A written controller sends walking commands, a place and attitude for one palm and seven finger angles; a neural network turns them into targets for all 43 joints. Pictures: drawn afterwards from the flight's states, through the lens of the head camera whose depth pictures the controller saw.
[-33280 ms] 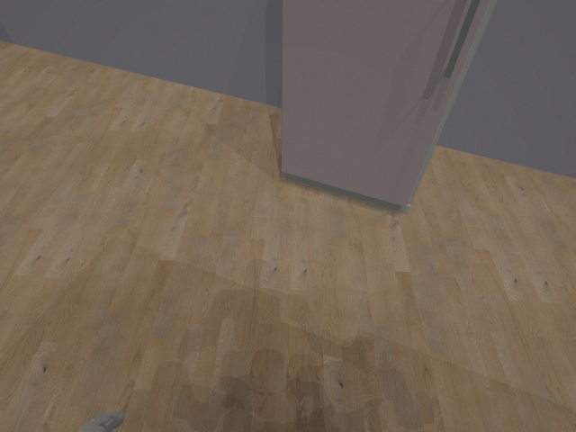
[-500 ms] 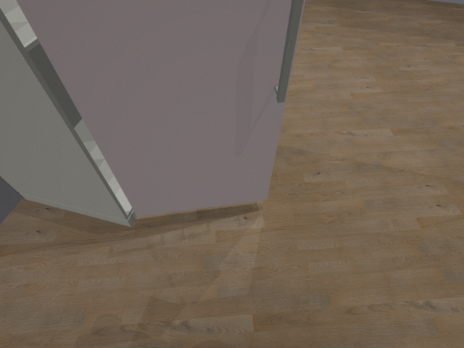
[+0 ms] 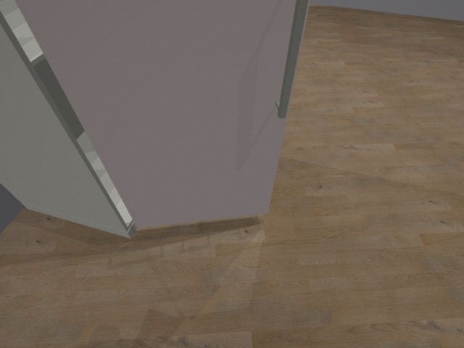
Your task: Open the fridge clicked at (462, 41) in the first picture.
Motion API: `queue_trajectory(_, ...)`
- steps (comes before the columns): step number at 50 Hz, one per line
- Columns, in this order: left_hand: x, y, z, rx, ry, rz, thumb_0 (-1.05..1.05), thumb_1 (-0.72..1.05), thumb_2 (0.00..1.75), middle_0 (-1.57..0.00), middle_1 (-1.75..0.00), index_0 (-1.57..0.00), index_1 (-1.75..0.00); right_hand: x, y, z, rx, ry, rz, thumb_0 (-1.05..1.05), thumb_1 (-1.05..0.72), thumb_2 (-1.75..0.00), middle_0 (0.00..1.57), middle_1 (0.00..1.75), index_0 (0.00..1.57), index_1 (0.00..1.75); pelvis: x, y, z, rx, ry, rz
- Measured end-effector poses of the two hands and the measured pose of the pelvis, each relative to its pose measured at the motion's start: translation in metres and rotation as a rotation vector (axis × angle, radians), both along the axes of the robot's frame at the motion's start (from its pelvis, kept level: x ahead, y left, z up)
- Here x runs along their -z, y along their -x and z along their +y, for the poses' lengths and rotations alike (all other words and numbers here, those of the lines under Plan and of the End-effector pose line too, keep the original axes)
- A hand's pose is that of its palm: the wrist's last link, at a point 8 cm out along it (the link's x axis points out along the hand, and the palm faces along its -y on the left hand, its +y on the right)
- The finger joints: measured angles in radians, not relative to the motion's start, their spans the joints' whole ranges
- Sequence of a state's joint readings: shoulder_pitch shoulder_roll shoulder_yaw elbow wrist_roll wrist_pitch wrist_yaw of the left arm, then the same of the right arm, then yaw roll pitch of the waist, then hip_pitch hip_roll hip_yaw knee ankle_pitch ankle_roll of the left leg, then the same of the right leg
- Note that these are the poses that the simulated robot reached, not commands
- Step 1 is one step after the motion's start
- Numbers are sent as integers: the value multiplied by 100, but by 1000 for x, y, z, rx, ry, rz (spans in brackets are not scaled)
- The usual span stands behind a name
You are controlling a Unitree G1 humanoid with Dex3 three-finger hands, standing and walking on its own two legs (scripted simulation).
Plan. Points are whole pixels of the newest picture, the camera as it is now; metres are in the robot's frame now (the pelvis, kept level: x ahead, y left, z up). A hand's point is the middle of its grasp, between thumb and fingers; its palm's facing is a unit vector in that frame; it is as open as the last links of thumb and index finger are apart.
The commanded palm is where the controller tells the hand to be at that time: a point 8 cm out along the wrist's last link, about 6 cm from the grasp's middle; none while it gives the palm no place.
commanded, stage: look to check the result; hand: right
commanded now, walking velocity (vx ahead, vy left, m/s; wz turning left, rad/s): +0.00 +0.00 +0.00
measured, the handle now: (290, 49) +0.74 -0.09 +0.14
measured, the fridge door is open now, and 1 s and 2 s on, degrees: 66 66 66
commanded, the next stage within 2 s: stand and wait in 0.54 s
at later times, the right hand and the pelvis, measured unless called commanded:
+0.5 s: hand out of the picture +0.03 -0.17 -0.18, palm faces -0.02 +0.98 -0.19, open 7.4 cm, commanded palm none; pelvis +0.01 +0.01 +0.00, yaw +0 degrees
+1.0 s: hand out of the picture +0.03 -0.18 -0.18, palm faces -0.02 +0.98 -0.19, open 7.4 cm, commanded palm none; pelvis +0.02 +0.00 +0.00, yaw +1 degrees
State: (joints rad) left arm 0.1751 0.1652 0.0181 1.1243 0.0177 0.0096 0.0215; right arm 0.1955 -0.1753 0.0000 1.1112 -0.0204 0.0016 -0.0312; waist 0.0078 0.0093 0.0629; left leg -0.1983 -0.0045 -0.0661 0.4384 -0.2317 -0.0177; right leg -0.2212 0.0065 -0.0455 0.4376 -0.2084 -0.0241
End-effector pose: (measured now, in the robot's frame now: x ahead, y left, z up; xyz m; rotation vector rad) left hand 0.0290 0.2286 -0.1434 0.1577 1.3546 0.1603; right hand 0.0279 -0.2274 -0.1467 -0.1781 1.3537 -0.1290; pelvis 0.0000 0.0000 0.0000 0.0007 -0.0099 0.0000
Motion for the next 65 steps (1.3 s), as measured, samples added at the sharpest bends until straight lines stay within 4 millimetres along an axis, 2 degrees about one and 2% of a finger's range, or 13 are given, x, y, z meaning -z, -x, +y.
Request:
queue_trajectory(7, 1, -1, 1, -5, 8, 18, 1, 91, 89, -20, -30, -19, -30, -2, 2, 1, 2, 5, 24, 0, -92, -90, 20, 30, 20, 30, -1, -6, 2, -3, 0, 1)
queue_trajectory(26, 0, 12, 2, -30, 5, 75, 1, 91, 89, -20, -30, -19, -30, 1, -1, 9, 2, -11, 44, 0, -91, -90, 20, 30, 20, 30, -2, -15, 5, -7, -3, 1)
queue_trajectory(43, 0, 8, -5, -33, 7, 62, 1, 90, 89, -20, -30, -19, -30, 1, -6, 3, 0, -8, 36, 0, -91, -90, 20, 30, 20, 30, -2, -18, 0, -11, -2, -1)
queue_trajectory(65, -1, 8, -8, -31, 2, 60, 1, 91, 89, -20, -30, -19, -30, 1, 2, 0, 3, -13, 56, 0, -91, -90, 20, 30, 20, 30, -2, -18, -3, -13, -1, -3)
